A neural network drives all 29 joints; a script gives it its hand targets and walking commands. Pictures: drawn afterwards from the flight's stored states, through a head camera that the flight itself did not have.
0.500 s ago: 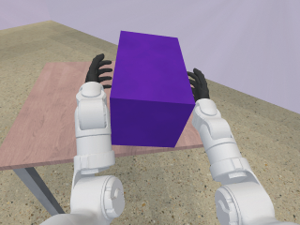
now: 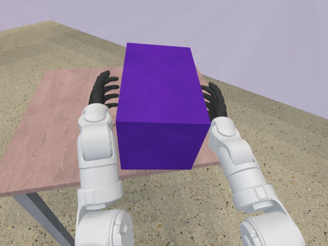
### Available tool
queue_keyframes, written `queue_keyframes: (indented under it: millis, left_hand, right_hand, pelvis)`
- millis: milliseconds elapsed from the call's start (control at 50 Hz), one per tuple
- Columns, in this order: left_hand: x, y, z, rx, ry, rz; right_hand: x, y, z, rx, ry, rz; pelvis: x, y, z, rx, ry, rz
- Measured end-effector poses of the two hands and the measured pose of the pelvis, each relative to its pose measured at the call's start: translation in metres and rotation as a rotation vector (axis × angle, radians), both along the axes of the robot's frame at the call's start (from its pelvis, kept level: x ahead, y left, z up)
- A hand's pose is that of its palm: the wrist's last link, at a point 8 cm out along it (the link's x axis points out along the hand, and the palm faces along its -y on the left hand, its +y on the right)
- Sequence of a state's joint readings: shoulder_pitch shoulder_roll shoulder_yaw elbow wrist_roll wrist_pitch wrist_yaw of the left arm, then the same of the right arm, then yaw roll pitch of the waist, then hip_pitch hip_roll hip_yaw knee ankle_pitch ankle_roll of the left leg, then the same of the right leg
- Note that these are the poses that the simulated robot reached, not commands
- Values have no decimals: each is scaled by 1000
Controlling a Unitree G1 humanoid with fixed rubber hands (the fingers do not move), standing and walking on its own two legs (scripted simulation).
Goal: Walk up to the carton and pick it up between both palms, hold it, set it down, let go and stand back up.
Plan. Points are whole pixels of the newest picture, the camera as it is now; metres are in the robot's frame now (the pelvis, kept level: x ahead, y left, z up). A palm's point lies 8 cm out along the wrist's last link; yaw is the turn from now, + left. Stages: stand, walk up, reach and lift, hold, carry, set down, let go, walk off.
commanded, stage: hold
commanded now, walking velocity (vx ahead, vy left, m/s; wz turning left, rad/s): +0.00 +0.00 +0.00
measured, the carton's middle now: (158, 104) +0.43 +0.02 +0.15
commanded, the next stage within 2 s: none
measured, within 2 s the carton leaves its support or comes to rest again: neither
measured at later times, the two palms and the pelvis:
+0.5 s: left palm (101, 102) +0.35 +0.14 +0.22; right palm (222, 114) +0.34 -0.13 +0.19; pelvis -0.03 -0.01 +0.00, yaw +0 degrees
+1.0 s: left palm (97, 105) +0.35 +0.15 +0.21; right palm (216, 114) +0.35 -0.12 +0.18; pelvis +0.00 +0.00 +0.00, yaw +0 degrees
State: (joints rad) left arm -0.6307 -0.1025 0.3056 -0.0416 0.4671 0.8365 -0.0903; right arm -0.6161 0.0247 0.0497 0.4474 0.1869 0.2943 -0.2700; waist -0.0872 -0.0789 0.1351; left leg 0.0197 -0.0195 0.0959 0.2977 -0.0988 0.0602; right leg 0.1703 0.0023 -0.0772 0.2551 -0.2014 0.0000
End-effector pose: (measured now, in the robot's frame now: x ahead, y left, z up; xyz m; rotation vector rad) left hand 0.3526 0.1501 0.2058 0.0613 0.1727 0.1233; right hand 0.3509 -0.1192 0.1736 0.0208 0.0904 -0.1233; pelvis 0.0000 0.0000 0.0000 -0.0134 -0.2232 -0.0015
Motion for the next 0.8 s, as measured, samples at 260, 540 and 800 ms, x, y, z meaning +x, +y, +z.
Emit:
queue_keyframes:
  millis: [260,540,800]
  left_hand:
    - [-20,-3,8,-23,-17,10]
    - [-3,-9,14,0,14,-13]
    - [6,-1,5,-23,-15,-1]
  right_hand:
    - [-18,-3,10,-14,-16,4]
    - [-8,-8,11,-10,15,-20]
    - [5,-1,12,-20,-15,-4]
  pelvis:
    - [-17,-2,-1,-1,-19,-15]
    - [-30,-9,-1,3,25,1]
    - [-5,-7,1,3,22,3]
